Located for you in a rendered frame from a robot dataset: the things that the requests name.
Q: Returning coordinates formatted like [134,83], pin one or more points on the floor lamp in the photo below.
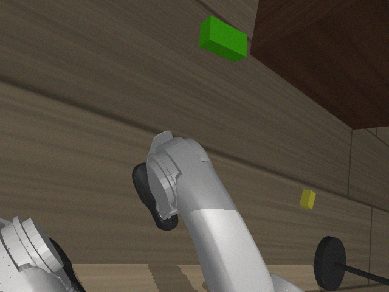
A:
[330,265]

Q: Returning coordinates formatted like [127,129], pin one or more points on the right robot foot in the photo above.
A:
[140,181]

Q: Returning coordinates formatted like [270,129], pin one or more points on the right robot hand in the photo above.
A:
[283,285]

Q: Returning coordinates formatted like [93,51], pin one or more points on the left robot foot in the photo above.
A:
[68,268]

